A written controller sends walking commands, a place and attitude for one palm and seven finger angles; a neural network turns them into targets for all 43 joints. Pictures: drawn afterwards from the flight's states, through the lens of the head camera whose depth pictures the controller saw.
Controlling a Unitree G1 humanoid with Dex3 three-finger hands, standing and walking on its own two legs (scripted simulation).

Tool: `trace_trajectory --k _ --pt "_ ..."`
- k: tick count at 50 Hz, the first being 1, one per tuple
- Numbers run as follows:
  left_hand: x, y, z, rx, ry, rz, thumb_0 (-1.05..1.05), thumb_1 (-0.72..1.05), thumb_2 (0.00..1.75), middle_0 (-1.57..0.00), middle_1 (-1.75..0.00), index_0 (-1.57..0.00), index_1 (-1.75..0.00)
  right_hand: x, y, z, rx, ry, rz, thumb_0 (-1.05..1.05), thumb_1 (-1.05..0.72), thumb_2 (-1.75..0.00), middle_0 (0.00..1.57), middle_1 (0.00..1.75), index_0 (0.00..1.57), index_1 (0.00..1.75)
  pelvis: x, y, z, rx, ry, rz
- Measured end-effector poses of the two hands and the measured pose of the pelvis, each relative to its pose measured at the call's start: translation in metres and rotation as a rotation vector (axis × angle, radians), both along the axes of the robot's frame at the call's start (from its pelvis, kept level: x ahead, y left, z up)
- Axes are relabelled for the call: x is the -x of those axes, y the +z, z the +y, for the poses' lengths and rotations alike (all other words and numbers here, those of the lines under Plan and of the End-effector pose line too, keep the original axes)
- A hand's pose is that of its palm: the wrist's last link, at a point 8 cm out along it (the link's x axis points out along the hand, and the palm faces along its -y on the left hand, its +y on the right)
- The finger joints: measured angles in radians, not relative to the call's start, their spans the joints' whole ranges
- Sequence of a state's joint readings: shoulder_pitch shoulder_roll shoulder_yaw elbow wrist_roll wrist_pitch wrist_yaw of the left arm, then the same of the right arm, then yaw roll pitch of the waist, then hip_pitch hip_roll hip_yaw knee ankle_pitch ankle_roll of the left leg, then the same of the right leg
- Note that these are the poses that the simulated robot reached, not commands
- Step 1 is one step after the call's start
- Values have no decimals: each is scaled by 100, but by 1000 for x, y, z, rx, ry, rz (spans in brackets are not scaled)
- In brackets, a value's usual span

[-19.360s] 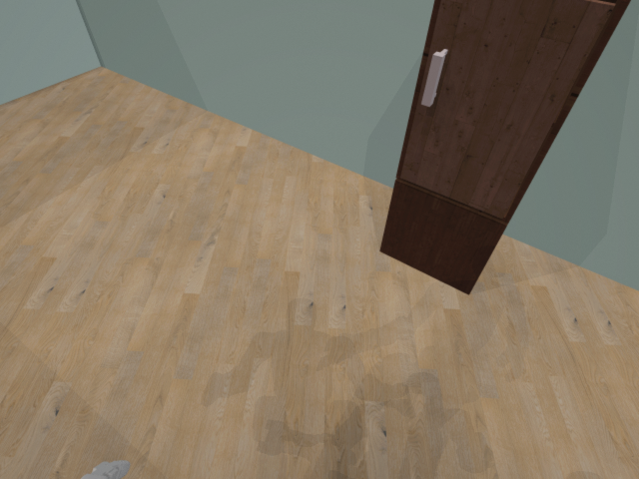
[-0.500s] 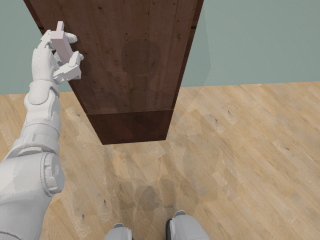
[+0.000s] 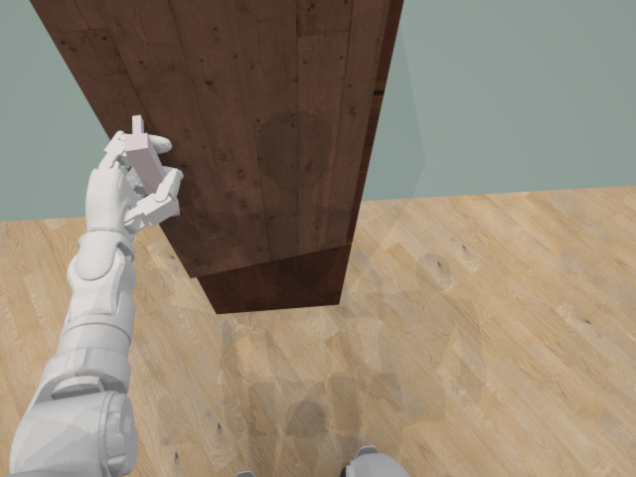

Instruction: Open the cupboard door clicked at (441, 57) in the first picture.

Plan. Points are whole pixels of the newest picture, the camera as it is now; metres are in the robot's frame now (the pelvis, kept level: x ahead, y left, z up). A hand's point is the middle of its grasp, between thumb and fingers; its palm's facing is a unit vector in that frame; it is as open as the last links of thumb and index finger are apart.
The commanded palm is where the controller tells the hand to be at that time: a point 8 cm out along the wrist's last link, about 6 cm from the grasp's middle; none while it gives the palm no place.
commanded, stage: pull the door open along its arc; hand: left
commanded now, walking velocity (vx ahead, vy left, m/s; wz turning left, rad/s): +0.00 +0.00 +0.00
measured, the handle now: (154, 168) +0.50 +0.19 +0.07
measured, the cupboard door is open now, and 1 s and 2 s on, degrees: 9 47 45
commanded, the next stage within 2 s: open thumb and fingers to let go in 0.78 s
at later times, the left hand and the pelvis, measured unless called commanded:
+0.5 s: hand (226, 265) +0.35 +0.09 +0.08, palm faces +0.43 -0.90 +0.02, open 6.6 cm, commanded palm +0.28 +0.12 +0.07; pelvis +0.00 -0.02 +0.01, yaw +3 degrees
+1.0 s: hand (276, 303) +0.30 +0.03 +0.08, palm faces +0.38 -0.92 -0.06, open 6.7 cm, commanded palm +0.25 +0.07 +0.07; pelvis +0.00 -0.04 +0.01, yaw +6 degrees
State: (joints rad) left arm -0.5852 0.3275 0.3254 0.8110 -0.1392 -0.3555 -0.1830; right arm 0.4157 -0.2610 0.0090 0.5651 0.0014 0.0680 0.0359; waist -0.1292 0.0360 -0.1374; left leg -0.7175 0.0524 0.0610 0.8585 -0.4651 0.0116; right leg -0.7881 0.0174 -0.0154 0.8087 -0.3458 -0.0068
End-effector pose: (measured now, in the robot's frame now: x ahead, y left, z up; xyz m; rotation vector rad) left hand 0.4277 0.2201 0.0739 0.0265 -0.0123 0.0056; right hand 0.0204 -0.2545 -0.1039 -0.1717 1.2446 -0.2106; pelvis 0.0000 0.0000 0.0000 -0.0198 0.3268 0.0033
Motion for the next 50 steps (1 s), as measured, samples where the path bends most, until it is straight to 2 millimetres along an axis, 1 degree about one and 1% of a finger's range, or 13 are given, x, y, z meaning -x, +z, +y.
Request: trace_trajectory --k 5,7,10,14,18,22,26,34,40,44,50 --pt "39 0 -15 4 -38 -10 0 65 69 -30 -131 -28 -131 -37 6 2 -19 26 -119 1 -91 -90 20 30 20 30 -4 5 0 -7 -6 -30" --pt "55 -1 -24 27 -11 -12 0 65 69 -30 -131 -28 -130 -54 9 4 -28 43 -169 1 -91 -90 20 30 20 30 -4 7 0 -6 -6 -48" --pt "75 -3 -39 75 76 -16 0 64 71 -30 -131 -30 -127 -80 12 8 -38 85 -233 1 -91 -90 20 30 20 30 -2 8 -2 -9 2 -74" --pt "91 -3 -55 96 199 -18 1 63 74 -29 -130 -31 -125 -110 17 15 -42 153 -299 1 -91 -90 20 30 20 30 1 8 -6 -15 18 -96" --pt "101 -1 -69 85 310 -14 1 64 76 -29 -129 -32 -124 -131 18 22 -54 205 -348 1 -91 -90 20 30 20 30 3 6 -11 -19 31 -107" --pt "112 1 -84 69 407 -4 1 65 78 -28 -127 -30 -124 -141 15 28 -77 236 -360 1 -91 -90 20 30 20 30 2 5 -15 -22 40 -112" --pt "125 3 -98 43 441 8 1 65 77 -28 -127 -29 -126 -142 11 29 -92 243 -341 1 -91 -90 20 30 20 30 -1 6 -20 -26 47 -122" --pt "152 5 -125 9 390 29 1 64 73 -27 -129 -28 -130 -140 10 18 -90 232 -318 1 -91 -90 20 30 20 30 -7 9 -30 -31 61 -156" --pt "170 7 -145 -4 309 47 1 63 70 -26 -129 -29 -130 -151 18 11 -95 227 -377 2 -91 -90 20 30 20 30 -10 9 -36 -32 67 -178" --pt "172 8 -149 -10 319 48 1 63 71 -27 -127 -29 -129 -163 22 10 -90 249 -417 2 -91 -90 20 30 20 30 -9 8 -40 -34 76 -186" --pt "167 6 -146 -24 383 34 0 58 76 -33 -129 -32 -130 -175 19 14 -80 301 -432 2 -91 -90 20 30 20 30 1 5 -44 -40 90 -182"
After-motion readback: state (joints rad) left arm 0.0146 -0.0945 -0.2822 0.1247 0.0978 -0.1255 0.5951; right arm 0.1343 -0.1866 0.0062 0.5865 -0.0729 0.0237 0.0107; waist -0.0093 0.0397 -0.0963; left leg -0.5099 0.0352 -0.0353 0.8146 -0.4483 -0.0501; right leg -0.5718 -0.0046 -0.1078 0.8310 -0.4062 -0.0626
